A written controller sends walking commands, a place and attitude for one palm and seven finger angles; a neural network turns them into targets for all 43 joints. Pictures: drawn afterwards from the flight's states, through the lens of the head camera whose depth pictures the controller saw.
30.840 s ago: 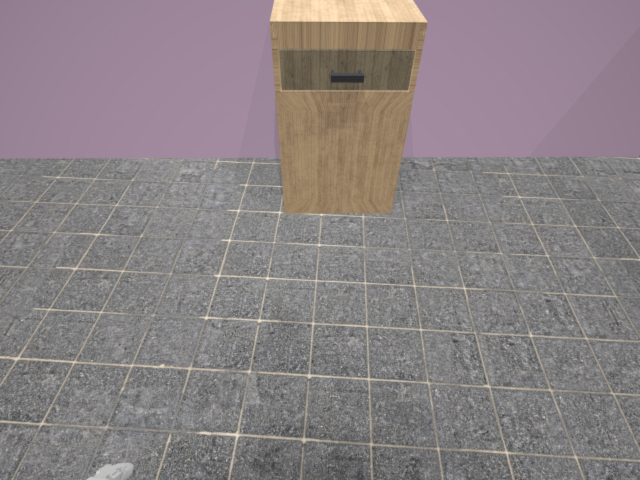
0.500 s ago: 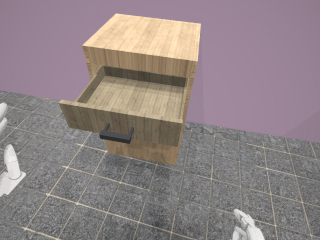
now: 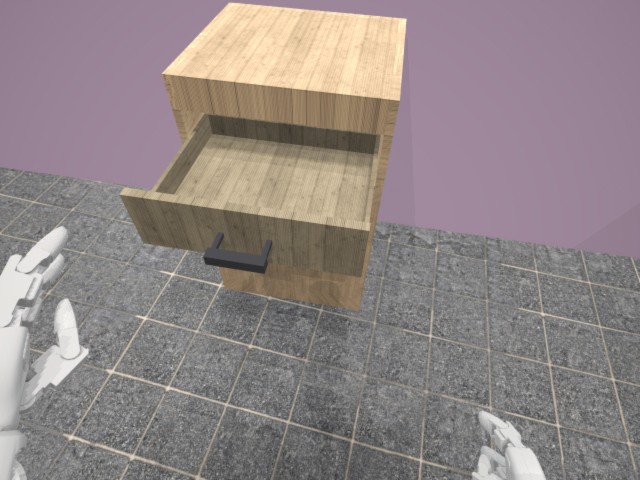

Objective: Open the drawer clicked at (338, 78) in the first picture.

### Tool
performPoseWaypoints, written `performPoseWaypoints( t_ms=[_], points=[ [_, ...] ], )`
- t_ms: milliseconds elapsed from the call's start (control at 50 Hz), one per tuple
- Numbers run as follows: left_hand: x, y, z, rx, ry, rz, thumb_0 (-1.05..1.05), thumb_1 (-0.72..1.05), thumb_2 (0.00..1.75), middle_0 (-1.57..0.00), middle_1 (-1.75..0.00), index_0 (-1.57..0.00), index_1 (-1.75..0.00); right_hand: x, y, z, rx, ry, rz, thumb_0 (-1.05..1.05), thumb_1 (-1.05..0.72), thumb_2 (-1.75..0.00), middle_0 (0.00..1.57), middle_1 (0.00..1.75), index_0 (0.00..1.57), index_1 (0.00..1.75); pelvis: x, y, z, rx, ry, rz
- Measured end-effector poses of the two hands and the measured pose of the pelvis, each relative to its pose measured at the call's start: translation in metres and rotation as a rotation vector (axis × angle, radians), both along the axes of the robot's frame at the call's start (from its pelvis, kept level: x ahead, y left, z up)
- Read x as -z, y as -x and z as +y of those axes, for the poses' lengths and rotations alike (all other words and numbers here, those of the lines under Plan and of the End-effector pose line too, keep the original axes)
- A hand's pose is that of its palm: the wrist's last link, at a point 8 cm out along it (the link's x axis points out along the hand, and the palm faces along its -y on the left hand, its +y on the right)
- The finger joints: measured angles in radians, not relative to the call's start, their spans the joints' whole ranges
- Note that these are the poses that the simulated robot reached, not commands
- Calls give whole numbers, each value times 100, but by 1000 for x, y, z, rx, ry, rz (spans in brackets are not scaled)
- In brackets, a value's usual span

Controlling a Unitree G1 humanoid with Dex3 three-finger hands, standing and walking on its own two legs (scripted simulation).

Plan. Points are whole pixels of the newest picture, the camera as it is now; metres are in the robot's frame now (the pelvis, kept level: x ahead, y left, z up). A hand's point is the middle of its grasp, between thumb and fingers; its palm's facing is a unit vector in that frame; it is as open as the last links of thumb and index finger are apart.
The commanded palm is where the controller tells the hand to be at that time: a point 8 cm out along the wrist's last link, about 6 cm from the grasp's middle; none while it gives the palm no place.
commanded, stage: let the arm hang, fingers relaxed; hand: left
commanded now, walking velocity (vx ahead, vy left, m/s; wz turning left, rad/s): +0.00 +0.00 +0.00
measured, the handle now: (239, 251) +0.51 +0.17 -0.09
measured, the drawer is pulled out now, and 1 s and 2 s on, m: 0.29 0.29 0.29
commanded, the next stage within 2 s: look to check the result in 1.06 s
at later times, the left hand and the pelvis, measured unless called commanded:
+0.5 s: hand out of the picture -0.01 +0.20 -0.17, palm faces +0.00 -0.97 -0.23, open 7.2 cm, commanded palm none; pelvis -0.01 +0.01 +0.00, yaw -1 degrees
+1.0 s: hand out of the picture -0.01 +0.17 -0.17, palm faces +0.01 -0.99 -0.16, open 7.3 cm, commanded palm none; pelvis +0.00 +0.01 +0.00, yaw -2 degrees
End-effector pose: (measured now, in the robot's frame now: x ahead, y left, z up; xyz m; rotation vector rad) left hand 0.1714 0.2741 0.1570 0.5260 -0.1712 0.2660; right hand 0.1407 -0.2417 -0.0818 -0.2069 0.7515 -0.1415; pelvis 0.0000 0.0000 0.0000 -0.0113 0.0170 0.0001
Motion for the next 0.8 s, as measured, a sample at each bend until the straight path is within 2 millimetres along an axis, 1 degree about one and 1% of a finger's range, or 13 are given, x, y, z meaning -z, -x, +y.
performPoseWaypoints(
  t_ms=[20, 60, 100, 140, 160, 200, 240, 300, 380, 460, 520, 640, 800],
  points=[
    [25, -8, 5, -14, 23, 105, 0, 90, 90, -20, -30, -20, -30, 7, -2, 0, -15, -9, 24, 1, -91, -90, 20, 30, 20, 30, 1, 1, 2, -4, -2, 3],
    [88, -15, 11, -71, 110, 356, 0, 90, 90, -20, -30, -20, -30, 21, -1, 0, -20, -25, 77, 1, -91, -90, 20, 30, 20, 30, 4, 2, 5, -5, -6, 5],
    [153, -7, 9, -125, 205, 613, 0, 90, 90, -20, -30, -20, -30, 31, 6, 2, -7, -38, 125, 1, -91, -90, 20, 30, 20, 30, 7, 3, 6, 0, -11, -1],
    [208, 14, -5, -150, 289, 843, 0, 91, 90, -19, -30, -19, -30, 36, 20, 4, 10, -42, 178, 1, -91, -90, 20, 30, 20, 30, 8, 3, 5, 5, -17, -13],
    [231, 28, -15, -152, 328, 943, 0, 91, 90, -19, -30, -19, -30, 38, 29, 5, 18, -40, 209, 1, -91, -90, 20, 30, 20, 30, 7, 3, 4, 9, -19, -20],
    [268, 59, -37, -146, 401, 1118, 1, 91, 90, -19, -30, -19, -30, 39, 49, 8, 35, -32, 280, 1, -91, -90, 20, 30, 20, 30, 6, 4, 3, 15, -21, -32],
    [291, 92, -60, -136, 468, 1259, 1, 91, 90, -19, -30, -19, -30, 40, 72, 9, 50, -23, 361, 1, -91, -90, 20, 30, 20, 30, 4, 5, 2, 19, -18, -40],
    [301, 118, -55, -223, 520, 1296, -3, 100, 90, -20, -30, -20, -30, 42, 106, 12, 61, -13, 491, 1, -91, -90, 20, 30, 20, 30, 1, 8, -1, 13, -10, -42],
    [302, 151, -41, -267, 494, 1400, -4, 100, 90, -20, -30, -20, -30, 46, 143, 15, 93, -21, 609, 1, -92, -90, 20, 30, 20, 30, -2, 8, 1, 14, -2, -43],
    [296, 178, -30, -322, 464, 1486, -2, 97, 90, -20, -30, -20, -30, 53, 167, 22, 124, -50, 665, 1, -92, -90, 20, 30, 20, 30, -3, 6, 6, 18, -1, -47],
    [292, 191, -24, -353, 448, 1523, -1, 95, 90, -20, -30, -20, -30, 57, 177, 30, 138, -76, 686, 1, -91, -90, 20, 30, 20, 30, -4, 5, 8, 23, -4, -51],
    [290, 198, -27, -364, 445, 1547, 0, 92, 90, -19, -30, -20, -30, 63, 185, 46, 144, -122, 700, 1, -91, -90, 20, 30, 20, 30, -4, 4, 11, 31, -7, -57],
    [298, 185, -48, -311, 488, 1528, 0, 91, 90, -19, -30, -20, -30, 64, 185, 59, 149, -147, 695, 1, -91, -90, 20, 30, 20, 30, -4, 2, 11, 34, -10, -56]
  ],
)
